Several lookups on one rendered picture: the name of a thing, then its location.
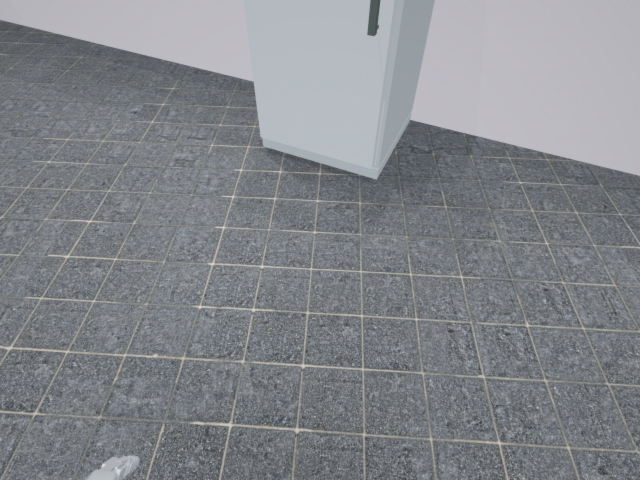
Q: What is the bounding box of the left robot hand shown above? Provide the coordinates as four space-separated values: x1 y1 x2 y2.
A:
86 455 140 480

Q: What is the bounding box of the fridge door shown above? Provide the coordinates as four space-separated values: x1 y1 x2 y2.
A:
243 0 398 169

